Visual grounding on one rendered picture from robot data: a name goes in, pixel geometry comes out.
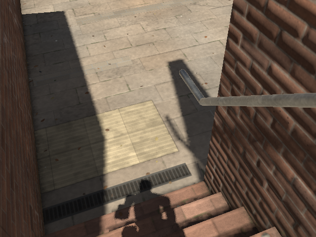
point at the stairs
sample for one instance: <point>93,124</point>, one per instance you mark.
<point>188,212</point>

